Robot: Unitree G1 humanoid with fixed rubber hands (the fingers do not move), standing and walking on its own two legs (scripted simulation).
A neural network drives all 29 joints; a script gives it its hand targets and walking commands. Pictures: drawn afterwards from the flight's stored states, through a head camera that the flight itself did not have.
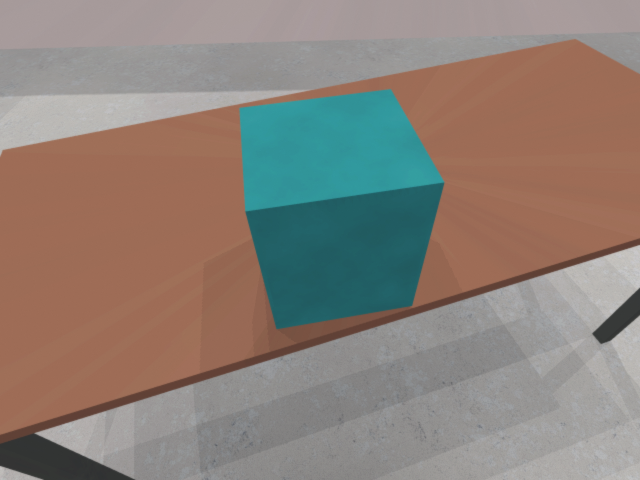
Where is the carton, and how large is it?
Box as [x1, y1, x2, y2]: [239, 89, 444, 328]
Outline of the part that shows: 390,89 239,108 245,211 276,328 408,306 412,303 444,182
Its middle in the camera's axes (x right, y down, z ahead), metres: +0.01 -0.03 +0.56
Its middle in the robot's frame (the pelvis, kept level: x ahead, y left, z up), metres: +0.44 +0.02 +0.07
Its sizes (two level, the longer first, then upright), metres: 0.210 0.200 0.250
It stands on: a table, 0.72 m high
